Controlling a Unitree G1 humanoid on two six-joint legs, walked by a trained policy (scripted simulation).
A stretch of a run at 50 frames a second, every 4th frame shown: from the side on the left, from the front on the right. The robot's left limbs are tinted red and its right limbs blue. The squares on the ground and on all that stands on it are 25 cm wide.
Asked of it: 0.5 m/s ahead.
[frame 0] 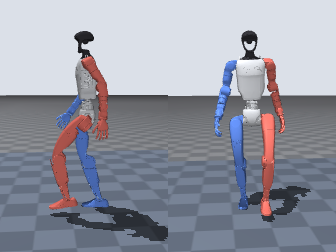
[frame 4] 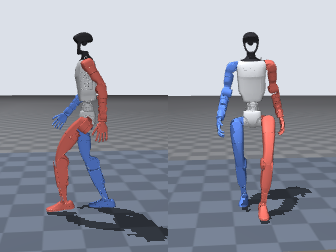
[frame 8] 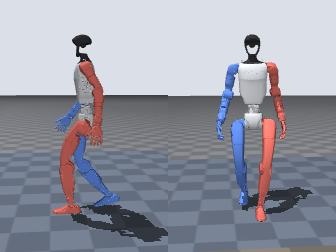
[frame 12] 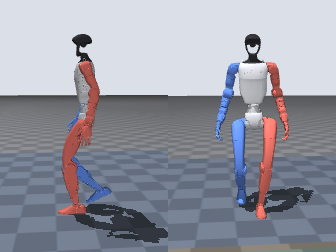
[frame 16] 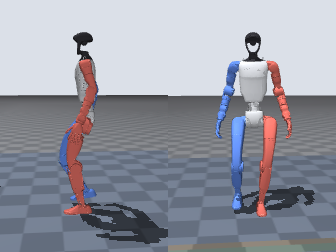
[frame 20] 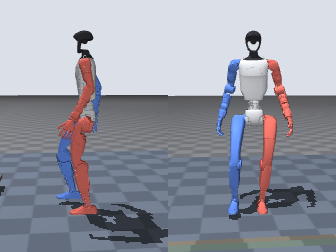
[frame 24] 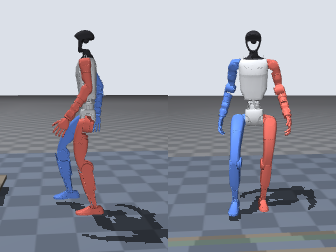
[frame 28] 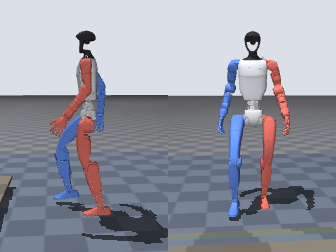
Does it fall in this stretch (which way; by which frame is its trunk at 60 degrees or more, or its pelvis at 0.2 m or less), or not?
no
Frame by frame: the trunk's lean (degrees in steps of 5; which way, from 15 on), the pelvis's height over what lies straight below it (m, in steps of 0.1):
0: 5, 0.8
4: 5, 0.8
8: 5, 0.8
12: 5, 0.8
16: 5, 0.8
20: 5, 0.8
24: 5, 0.8
28: 0, 0.8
